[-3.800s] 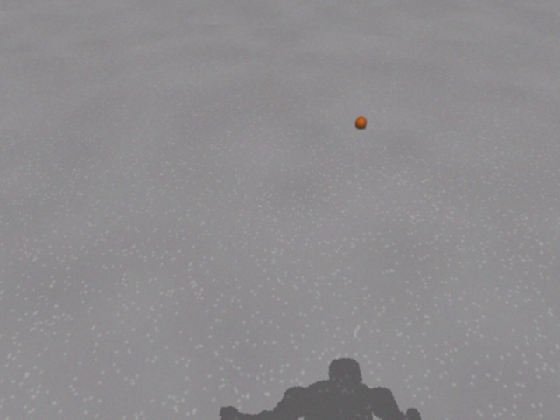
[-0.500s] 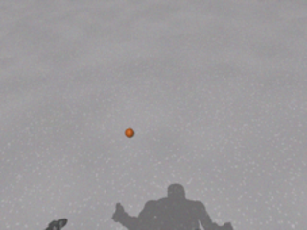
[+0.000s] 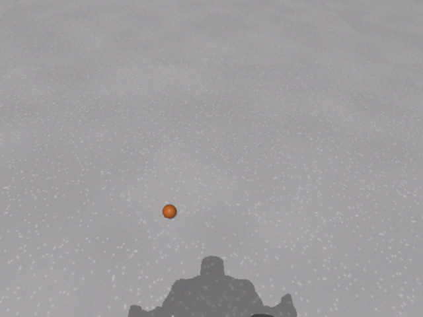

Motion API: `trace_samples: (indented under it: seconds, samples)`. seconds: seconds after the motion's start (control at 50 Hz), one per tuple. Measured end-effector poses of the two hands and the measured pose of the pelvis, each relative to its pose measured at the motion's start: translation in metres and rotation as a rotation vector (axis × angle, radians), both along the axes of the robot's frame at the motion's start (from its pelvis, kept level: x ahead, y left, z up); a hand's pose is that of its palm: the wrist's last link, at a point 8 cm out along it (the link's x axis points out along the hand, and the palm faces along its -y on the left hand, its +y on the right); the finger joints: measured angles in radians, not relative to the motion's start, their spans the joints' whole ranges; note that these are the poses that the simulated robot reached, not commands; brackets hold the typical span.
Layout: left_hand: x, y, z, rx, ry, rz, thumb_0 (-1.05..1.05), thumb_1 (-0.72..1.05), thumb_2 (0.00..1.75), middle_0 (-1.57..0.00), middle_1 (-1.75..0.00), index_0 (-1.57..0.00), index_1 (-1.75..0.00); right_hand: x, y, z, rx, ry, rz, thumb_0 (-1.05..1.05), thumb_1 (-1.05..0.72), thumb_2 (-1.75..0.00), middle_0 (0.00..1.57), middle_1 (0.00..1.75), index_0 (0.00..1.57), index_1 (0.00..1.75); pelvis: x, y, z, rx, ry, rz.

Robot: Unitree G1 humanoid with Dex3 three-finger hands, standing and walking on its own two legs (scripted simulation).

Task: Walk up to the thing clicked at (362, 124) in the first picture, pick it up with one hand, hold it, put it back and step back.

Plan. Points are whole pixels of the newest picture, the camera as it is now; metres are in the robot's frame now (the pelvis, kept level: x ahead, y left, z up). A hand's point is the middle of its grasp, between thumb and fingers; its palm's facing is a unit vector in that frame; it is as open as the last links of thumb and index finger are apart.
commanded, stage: walk up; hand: left
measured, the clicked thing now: (169, 211) +0.75 +0.22 -0.73
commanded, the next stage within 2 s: none
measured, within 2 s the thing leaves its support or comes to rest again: neither
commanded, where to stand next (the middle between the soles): +0.39 -0.01 m, yaw -2 degrees
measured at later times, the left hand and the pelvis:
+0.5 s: hand (105, 280) +0.23 +0.24 -0.12, palm faces -0.02 -0.91 -0.41, open 7.3 cm; pelvis +0.17 -0.03 +0.00, yaw +0 degrees
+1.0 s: hand (109, 234) +0.35 +0.28 -0.16, palm faces -0.05 -0.92 -0.39, open 7.3 cm; pelvis +0.29 +0.00 -0.02, yaw -1 degrees
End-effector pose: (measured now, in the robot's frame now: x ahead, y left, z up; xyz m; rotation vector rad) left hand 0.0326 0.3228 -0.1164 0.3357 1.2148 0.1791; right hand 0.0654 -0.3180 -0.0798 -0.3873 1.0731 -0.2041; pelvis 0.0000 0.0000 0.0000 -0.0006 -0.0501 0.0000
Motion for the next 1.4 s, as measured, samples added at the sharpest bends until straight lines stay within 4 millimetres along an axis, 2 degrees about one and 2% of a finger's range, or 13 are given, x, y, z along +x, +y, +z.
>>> trace_samples:
  seconds: [0.1, 0.18, 0.3, 0.42, 0.52, 0.64, 0.68, 0.74, 0.88, 1.02, 1.12, 1.28, 1.4]
  samples:
    - [0.054, -0.006, 0.01, -0.008, -0.021, -0.039, 0.01, 0.9, 0.9, -0.21, -0.3, -0.21, -0.3, 0.011, -0.001, -0.003, 0.014, 0.048, -0.025, 0.01, -0.9, -0.9, 0.21, 0.3, 0.21, 0.3, 0.035, -0.001, 0.005, 0.01, 0.001, -0.009]
    - [0.101, -0.016, 0.019, 0.006, -0.045, -0.061, 0.01, 0.9, 0.9, -0.21, -0.3, -0.21, -0.3, 0.023, -0.011, -0.015, 0.038, 0.087, -0.05, 0.01, -0.9, -0.9, 0.21, 0.3, 0.21, 0.3, 0.065, -0.009, 0.004, 0.019, 0.003, -0.011]
    - [0.165, -0.035, 0.023, 0.063, -0.135, -0.067, 0.0, 0.9, 0.9, -0.21, -0.3, -0.21, -0.3, 0.064, -0.032, -0.048, 0.067, 0.132, -0.059, 0.01, -0.9, -0.9, 0.21, 0.3, 0.21, 0.3, 0.112, -0.031, -0.013, 0.005, -0.007, -0.005]
    - [0.182, -0.045, 0.04, 0.066, -0.138, -0.033, 0.0, 0.9, 0.9, -0.21, -0.3, -0.21, -0.3, 0.13, -0.031, -0.044, 0.093, 0.101, -0.019, 0.01, -0.91, -0.9, 0.21, 0.3, 0.2, 0.3, 0.146, -0.034, 0.0, 0.008, -0.011, -0.006]
    - [0.188, -0.035, 0.039, 0.063, -0.089, -0.013, 0.0, 0.9, 0.9, -0.21, -0.3, -0.21, -0.3, 0.177, -0.025, -0.031, 0.088, 0.076, 0.013, 0.01, -0.91, -0.9, 0.21, 0.3, 0.2, 0.3, 0.177, -0.028, 0.005, -0.004, 0.0, -0.005]
    - [0.204, -0.007, 0.018, 0.047, -0.037, 0.02, 0.0, 0.9, 0.9, -0.21, -0.3, -0.21, -0.31, 0.231, -0.011, -0.022, 0.035, 0.065, 0.037, 0.01, -0.91, -0.9, 0.21, 0.3, 0.2, 0.3, 0.22, -0.009, -0.004, -0.025, 0.005, 0.004]
    - [0.214, 0.004, 0.004, 0.043, -0.015, 0.023, 0.0, 0.9, 0.9, -0.21, -0.3, -0.21, -0.31, 0.248, -0.005, -0.022, 0.007, 0.043, 0.033, 0.01, -0.91, -0.9, 0.21, 0.3, 0.2, 0.3, 0.235, 0.001, -0.012, -0.012, 0.002, 0.006]
    - [0.235, 0.01, -0.006, 0.034, 0.015, 0.025, 0.01, 0.9, 0.9, -0.21, -0.3, -0.21, -0.3, 0.266, 0.007, -0.017, -0.004, 0.01, 0.02, 0.01, -0.91, -0.9, 0.21, 0.3, 0.2, 0.3, 0.249, 0.01, -0.013, -0.009, -0.002, -0.002]
    - [0.288, 0.007, -0.005, 0.014, 0.004, -0.014, 0.0, 0.9, 0.9, -0.21, -0.3, -0.21, -0.3, 0.282, 0.018, -0.01, -0.008, 0.026, -0.001, 0.01, -0.9, -0.9, 0.21, 0.3, 0.21, 0.3, 0.274, 0.013, -0.004, -0.006, 0.003, -0.014]
    - [0.316, -0.003, -0.007, 0.053, -0.004, -0.008, 0.0, 0.9, 0.9, -0.21, -0.3, -0.21, -0.3, 0.301, 0.01, -0.04, 0.029, 0.05, -0.034, 0.01, -0.9, -0.9, 0.21, 0.3, 0.21, 0.3, 0.29, 0.003, -0.016, -0.014, -0.002, -0.02]
    - [0.337, -0.015, -0.001, 0.041, -0.013, -0.024, 0.0, 0.9, 0.9, -0.21, -0.3, -0.21, -0.3, 0.31, 0.019, -0.05, 0.076, 0.065, -0.054, 0.01, -0.9, -0.9, 0.21, 0.3, 0.21, 0.3, 0.295, 0.002, -0.013, 0.006, -0.001, -0.024]
    - [0.373, -0.029, 0.008, -0.002, -0.068, -0.036, 0.0, 0.9, 0.9, -0.21, -0.3, -0.21, -0.3, 0.309, 0.027, -0.043, 0.099, 0.117, -0.05, 0.01, -0.9, -0.9, 0.21, 0.3, 0.21, 0.3, 0.301, 0.001, 0.001, 0.009, 0.004, -0.024]
    - [0.385, -0.033, 0.013, -0.022, -0.079, -0.03, 0.0, 0.9, 0.9, -0.21, -0.3, -0.21, -0.3, 0.309, 0.021, -0.032, 0.077, 0.13, -0.063, 0.01, -0.9, -0.9, 0.21, 0.3, 0.21, 0.3, 0.302, 0.001, 0.008, 0.007, -0.001, -0.022]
